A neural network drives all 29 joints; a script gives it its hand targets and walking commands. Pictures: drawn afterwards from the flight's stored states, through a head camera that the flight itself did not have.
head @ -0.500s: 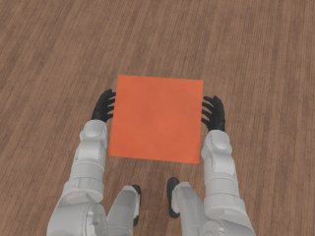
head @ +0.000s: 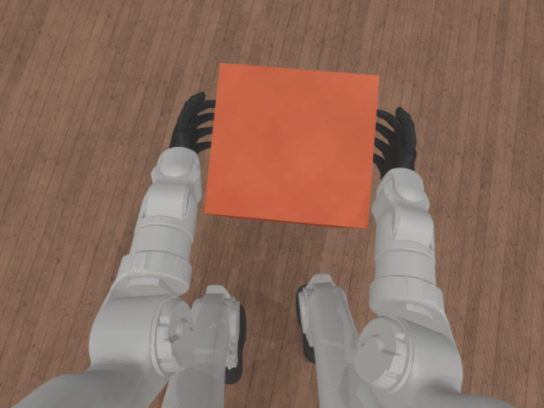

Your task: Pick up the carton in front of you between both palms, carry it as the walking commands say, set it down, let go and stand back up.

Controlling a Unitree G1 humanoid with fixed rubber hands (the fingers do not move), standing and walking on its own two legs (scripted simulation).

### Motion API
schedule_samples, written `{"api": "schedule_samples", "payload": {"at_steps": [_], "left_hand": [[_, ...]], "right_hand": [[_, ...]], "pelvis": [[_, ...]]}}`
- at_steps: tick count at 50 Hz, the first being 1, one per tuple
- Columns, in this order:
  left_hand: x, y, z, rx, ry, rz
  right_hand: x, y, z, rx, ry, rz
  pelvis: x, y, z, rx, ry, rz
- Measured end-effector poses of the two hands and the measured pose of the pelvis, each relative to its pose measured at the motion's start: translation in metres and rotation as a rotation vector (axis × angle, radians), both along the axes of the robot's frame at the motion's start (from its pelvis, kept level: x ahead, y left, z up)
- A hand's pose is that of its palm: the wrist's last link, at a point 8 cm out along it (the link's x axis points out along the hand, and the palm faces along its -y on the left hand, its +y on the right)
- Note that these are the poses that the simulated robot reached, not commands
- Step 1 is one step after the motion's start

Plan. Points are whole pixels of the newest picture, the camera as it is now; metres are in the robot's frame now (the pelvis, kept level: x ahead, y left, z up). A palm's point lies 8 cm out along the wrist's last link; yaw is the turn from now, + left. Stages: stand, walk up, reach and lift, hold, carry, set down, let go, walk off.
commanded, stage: set down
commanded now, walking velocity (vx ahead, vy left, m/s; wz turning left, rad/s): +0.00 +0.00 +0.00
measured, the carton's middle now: (289, 162) +0.47 -0.05 -0.16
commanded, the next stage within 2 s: none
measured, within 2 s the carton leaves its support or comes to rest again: rests again in 1.60 s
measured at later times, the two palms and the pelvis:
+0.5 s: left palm (209, 144) +0.53 +0.09 -0.23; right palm (365, 175) +0.46 -0.20 -0.22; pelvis -0.03 -0.02 -0.12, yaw +0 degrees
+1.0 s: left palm (219, 147) +0.57 +0.08 -0.35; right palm (351, 175) +0.48 -0.21 -0.33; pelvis -0.03 -0.01 -0.19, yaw -3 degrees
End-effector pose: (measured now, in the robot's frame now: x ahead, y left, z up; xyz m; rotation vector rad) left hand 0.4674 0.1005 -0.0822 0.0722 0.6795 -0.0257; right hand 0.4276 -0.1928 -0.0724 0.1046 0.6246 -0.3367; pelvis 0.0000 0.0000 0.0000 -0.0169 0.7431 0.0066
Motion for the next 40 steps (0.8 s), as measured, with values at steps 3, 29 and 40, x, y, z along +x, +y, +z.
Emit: {"api": "schedule_samples", "payload": {"at_steps": [3,29,40], "left_hand": [[0.008,0.005,-0.019,0.01,-0.007,0.005],[0.067,-0.011,-0.169,0.067,0.024,-0.129],[0.081,-0.011,-0.246,0.081,0.076,-0.183]], "right_hand": [[0.01,0.004,-0.021,0.007,-0.007,0.009],[0.033,-0.006,-0.179,0.003,0.036,-0.074],[0.042,-0.007,-0.246,-0.014,0.107,-0.068]], "pelvis": [[-0.006,-0.003,-0.019,0.003,0.018,0.003],[-0.033,-0.02,-0.133,-0.013,0.032,0.003],[-0.034,-0.013,-0.173,-0.035,-0.006,0.011]]}}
